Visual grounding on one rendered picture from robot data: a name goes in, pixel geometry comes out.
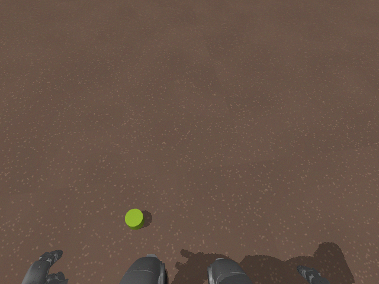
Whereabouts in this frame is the right robot hand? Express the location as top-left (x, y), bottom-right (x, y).
top-left (297, 265), bottom-right (330, 284)

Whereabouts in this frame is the tin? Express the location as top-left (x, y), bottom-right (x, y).
top-left (125, 209), bottom-right (144, 230)

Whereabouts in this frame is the left robot hand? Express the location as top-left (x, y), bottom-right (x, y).
top-left (22, 250), bottom-right (69, 284)

